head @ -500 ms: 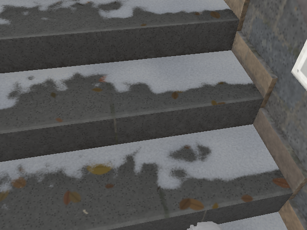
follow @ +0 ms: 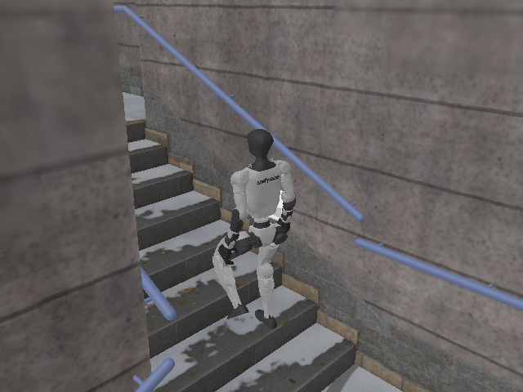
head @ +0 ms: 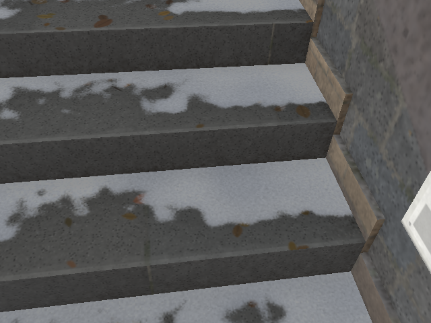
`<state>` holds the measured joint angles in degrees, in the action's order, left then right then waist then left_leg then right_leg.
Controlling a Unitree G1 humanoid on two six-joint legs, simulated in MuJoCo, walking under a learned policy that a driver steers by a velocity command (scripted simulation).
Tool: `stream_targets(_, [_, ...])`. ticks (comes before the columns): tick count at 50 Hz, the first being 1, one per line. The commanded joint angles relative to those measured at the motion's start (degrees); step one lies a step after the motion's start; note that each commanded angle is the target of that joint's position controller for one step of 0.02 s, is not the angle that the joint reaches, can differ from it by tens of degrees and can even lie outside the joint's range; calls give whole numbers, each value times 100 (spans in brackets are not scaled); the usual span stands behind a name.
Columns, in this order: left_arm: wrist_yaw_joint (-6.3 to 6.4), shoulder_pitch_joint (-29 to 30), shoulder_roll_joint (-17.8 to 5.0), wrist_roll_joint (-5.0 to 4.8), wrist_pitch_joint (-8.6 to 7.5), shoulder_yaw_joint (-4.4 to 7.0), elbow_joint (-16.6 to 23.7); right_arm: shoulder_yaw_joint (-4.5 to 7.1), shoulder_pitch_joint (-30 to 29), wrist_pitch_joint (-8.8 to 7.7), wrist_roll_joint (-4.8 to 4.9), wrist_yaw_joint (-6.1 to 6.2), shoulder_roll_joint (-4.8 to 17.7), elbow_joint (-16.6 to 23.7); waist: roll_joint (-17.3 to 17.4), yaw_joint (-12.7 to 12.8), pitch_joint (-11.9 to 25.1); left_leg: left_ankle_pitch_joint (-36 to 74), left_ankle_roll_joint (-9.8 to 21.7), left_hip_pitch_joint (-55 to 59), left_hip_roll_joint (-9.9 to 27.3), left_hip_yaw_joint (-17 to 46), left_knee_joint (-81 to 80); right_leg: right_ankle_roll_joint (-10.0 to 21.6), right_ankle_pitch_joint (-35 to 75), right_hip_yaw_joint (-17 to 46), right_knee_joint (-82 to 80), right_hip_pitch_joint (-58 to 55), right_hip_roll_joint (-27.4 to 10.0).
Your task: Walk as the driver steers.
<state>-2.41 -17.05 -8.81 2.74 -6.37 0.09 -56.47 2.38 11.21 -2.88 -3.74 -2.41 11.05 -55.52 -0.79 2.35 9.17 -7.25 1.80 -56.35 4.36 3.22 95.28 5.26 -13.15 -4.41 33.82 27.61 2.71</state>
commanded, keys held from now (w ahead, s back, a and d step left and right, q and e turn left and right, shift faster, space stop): w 1.00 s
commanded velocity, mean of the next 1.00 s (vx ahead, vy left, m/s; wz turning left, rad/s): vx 0.46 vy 0.00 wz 0.00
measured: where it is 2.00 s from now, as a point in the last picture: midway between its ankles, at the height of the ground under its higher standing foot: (204, 144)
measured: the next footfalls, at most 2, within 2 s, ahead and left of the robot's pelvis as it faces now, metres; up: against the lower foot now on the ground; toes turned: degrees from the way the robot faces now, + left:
left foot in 0.22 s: +0.11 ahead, +0.15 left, +0.00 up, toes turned +4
right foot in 0.64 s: +0.43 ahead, -0.03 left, +0.15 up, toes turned -5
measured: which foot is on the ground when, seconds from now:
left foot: up 0.00-0.20, down 0.22-0.70, up 0.72-1.00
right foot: down 0.00-0.24, up 0.26-0.62, down 0.64-1.00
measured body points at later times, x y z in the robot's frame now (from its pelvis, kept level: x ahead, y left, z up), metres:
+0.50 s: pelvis +0.18 +0.07 +0.01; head +0.17 +0.08 +0.46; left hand +0.35 +0.23 -0.11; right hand +0.03 -0.10 -0.14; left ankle +0.07 +0.15 -0.72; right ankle +0.28 -0.05 -0.44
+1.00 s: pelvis +0.44 +0.05 +0.16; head +0.43 +0.07 +0.61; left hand +0.34 +0.21 -0.01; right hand +0.59 -0.14 +0.04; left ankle +0.51 +0.19 -0.27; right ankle +0.39 -0.02 -0.57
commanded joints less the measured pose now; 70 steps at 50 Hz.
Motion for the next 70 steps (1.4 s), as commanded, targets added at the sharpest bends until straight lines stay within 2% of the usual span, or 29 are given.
stream_targets(1, [-50, 46, -356, 6, -122, -29, 365, 101, -35, -33, -51, 33, 548, 150, -424, -105, -319, -34, 113, -356, 208, -179, 164, 1131, -1435, 1809, -1737, -608, -1431])
stream_targets(7, [-69, 703, -560, -173, -68, 125, 808, -49, -541, 1, 54, 126, 254, 446, -391, -54, -267, -1623, -514, 2245, 205, -522, -4467, 1196, 57, 1420, -1757, -759, -1625])
stream_targets(11, [-292, 101, -1020, -18, 226, 352, 302, 15, 532, -361, 349, 266, 373, 327, -51, -227, -57, -209, -141, 4041, -365, -690, -6695, 1264, 1387, 1564, -516, -1111, -1718])
stream_targets(12, [-306, 1, -594, 33, 210, 272, 220, 167, 1146, -507, 171, 307, 706, 201, 691, -435, 337, 504, 528, 5142, 89, 8, -6688, 730, 1289, 788, 1029, -360, -1009])
stream_targets(13, [-379, 270, -64, 42, 127, 135, 513, 406, 2025, -503, 189, 345, 1574, -63, 2172, -602, 403, 1709, 2034, 6884, 1341, 2280, -7273, 61, -560, 123, 2796, 2211, -2])
stream_targets(14, [-359, 1320, -241, -67, 81, 172, 566, 320, 3238, -388, -13, 270, 1043, -542, 1821, -1490, -178, -29, 2247, 7556, 1557, 3557, -7761, 191, -1434, 829, 4978, 4366, 544])
stream_targets(17, [-223, 1059, 92, -92, 26, 0, 416, -55, 2155, -86, -221, -85, 116, -782, 309, -614, -969, -870, 1308, 6042, 1330, 1972, -7424, 1200, 204, 1755, 8597, 6382, 176])
stream_targets(20, [-242, 1522, 374, -131, 307, -260, 930, -408, 1422, 72, -278, -47, -506, -814, 124, -88, -695, -947, 1239, 4685, 1110, 1042, -7852, 1376, 393, 1204, 9597, 6208, -199])
stream_targets(24, [-180, 2636, -32, -177, 493, -344, 1425, -481, 1279, -204, -457, 21, -298, -718, -287, -155, -725, -378, 1116, 3386, 598, 80, -8602, 1045, 1329, 309, 6989, 4942, -854])
stream_targets(27, [-223, 4097, 91, 20, 741, -377, 1817, -512, 1825, -221, 7, -174, -215, -672, 529, -538, -841, 918, 1411, 2528, 844, 82, -9802, 584, 10, -763, 5008, 2762, -836])
stream_targets(31, [-473, 2885, 241, 11, 713, -276, 1421, -251, 2396, -344, 146, -291, 907, -905, 979, 19, -236, 7404, 1579, 5777, 1183, -439, -8210, 441, -1218, -1054, 3485, 2401, 79])
stream_targets(33, [-291, 1606, -120, 73, 603, -174, 1116, -92, 2643, -334, -171, -317, 864, -906, 816, 176, 930, 8404, 1012, 5096, 905, -543, -6760, 829, 593, -77, 3314, -262, -107])
stream_targets(34, [-176, 830, -353, -77, 661, -127, 865, -124, 2751, -332, -154, -394, 600, -840, 244, 389, 1415, 7419, 948, 3604, 474, -165, -5805, 1115, -373, 1281, 2336, -1768, -468])
stream_targets(36, [31, -1438, -864, 185, 616, 86, 68, -44, 1700, -111, -23, -614, -20, -760, -1377, 1112, 898, 657, 551, 1014, -938, 873, -811, 2026, -1511, 5104, -851, -2512, -1719])
stream_targets(37, [89, -1298, -785, 136, 344, 82, -85, 56, 1501, -124, 111, -566, -1, -702, -595, 787, 518, 1101, 646, 518, -738, 1688, 991, 1668, -2409, 5419, -1152, -1780, -1883])
stream_targets(38, [76, -596, -539, -10, 224, 89, -161, 9, 1075, -193, 178, -382, -173, -549, -560, 426, -370, 1204, 729, -245, -666, 1449, 1892, 1747, -2261, 4767, -937, -967, -1808])
stream_targets(40, [-41, 496, 321, -6, 154, -139, -342, -143, 518, -118, 121, -142, -378, -244, 419, -319, -173, 1285, 1164, -780, -519, 1220, 2185, 1300, -739, 3043, -932, -552, -1615])
stream_targets(42, [-69, 867, 812, -3, 87, -298, -326, -235, 580, 109, 106, -95, -506, -101, 396, -832, -132, 1268, 1244, -968, -111, 747, 1881, 921, 88, 1733, -1016, -118, -1247])
stream_targets(46, [-55, -168, 375, 264, 6, -238, -499, -327, -319, 104, 208, -142, -470, 76, -487, -584, -387, 306, 1174, -1527, 130, -91, 2794, 877, 613, 813, -1481, -62, -1037])
stream_targets(52, [-82, -1893, 342, 567, 11, -386, -1251, -518, -2157, 259, 166, 107, -242, 1027, 0, -91, -592, 715, 1103, -3192, 731, -138, 1002, 852, 895, 1210, -1894, -1772, -1588])
stream_targets(54, [-267, -1399, 57, 262, 116, -335, -784, -521, -3066, 438, 188, 10, -236, 1319, -254, 90, -774, -501, 837, -1337, 644, -670, -422, 953, 1253, 720, -2784, -351, -1677])
stream_targets(57, [-279, -1480, -451, -60, 18, -247, -598, -578, -2409, 382, 67, -203, -623, 1059, -612, -97, -516, -1153, 471, 292, 6, -1357, -1319, 1130, 3931, 367, -2432, -890, -1774])
stream_targets(60, [-319, -1601, -1073, 51, -136, 43, -763, -517, -2146, 137, 170, -207, -397, 1141, -1017, -229, -119, -1621, 659, 1310, -538, -1493, -3087, 994, 7963, 289, -1453, -2886, -1794])
stream_targets(61, [266, -1893, -742, -438, -201, 157, -559, -331, -175, 43, 176, 160, -486, 710, -29, -861, 799, -3001, 856, 3773, -462, -541, -2644, 471, 8674, 237, 578, -1730, -1652])
stream_targets(62, [-303, -1855, -580, 186, -198, -33, -690, -372, -410, 53, 232, 102, 174, 748, 39, -688, 1120, -1265, 1279, 4623, -55, 712, -3822, 553, 6564, 567, 684, -81, -1120])
stream_targets(63, [-531, -1479, -237, 231, -150, 25, -412, -144, 631, 97, 42, 95, 743, 400, 923, -919, 815, -1181, 1676, 5822, 375, 2246, -5295, 276, 2806, 870, 1937, 1434, -317])
stream_targets(64, [-636, -845, -203, 54, -45, 87, -357, 20, 1728, 108, -77, 132, 1082, 44, 1437, -1342, 702, -1982, 1921, 5465, 1059, 3966, -6780, 114, 621, 1543, 4773, 2218, 76])
stream_targets(66, [-431, -599, -23, -61, -61, 149, -315, 49, 985, -118, 117, 153, 691, -169, 820, -757, -181, -2344, 1508, 4047, 982, 3187, -6695, 317, 1302, 2190, 7338, 3256, 79])
stream_targets(70, [-202, -214, 116, -106, 100, 39, -1, -270, -437, -188, -27, -93, -454, -222, -202, 460, 189, 2202, 692, 3221, 1097, 1250, -6764, 520, 1417, 1831, 8078, 3697, -244])
Keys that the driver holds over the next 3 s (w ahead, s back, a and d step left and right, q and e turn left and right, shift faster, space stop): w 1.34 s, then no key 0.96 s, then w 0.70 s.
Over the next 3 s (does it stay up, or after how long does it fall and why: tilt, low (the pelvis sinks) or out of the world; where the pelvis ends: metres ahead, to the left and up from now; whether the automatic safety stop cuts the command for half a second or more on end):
stays up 0.96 0.09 0.42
